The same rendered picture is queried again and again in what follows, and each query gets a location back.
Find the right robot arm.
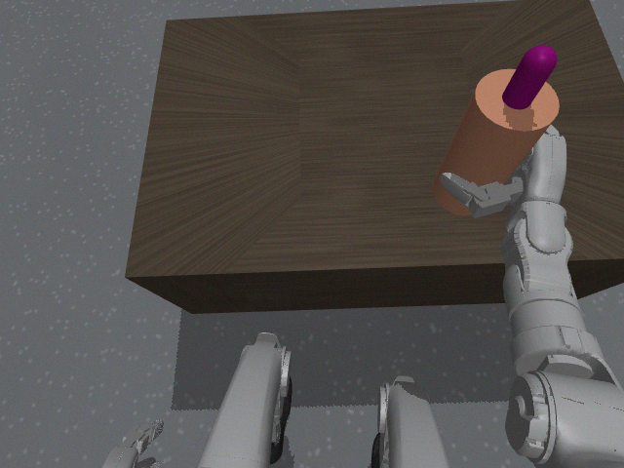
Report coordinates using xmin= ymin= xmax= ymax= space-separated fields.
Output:
xmin=500 ymin=200 xmax=624 ymax=468

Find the left robot hand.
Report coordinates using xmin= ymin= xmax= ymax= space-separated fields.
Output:
xmin=100 ymin=419 xmax=164 ymax=468

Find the bottle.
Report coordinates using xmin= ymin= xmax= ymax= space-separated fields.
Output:
xmin=432 ymin=45 xmax=560 ymax=215

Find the right robot hand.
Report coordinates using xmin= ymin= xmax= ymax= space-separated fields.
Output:
xmin=440 ymin=125 xmax=566 ymax=218

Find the left robot foot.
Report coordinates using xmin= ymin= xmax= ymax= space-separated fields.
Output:
xmin=270 ymin=377 xmax=293 ymax=464

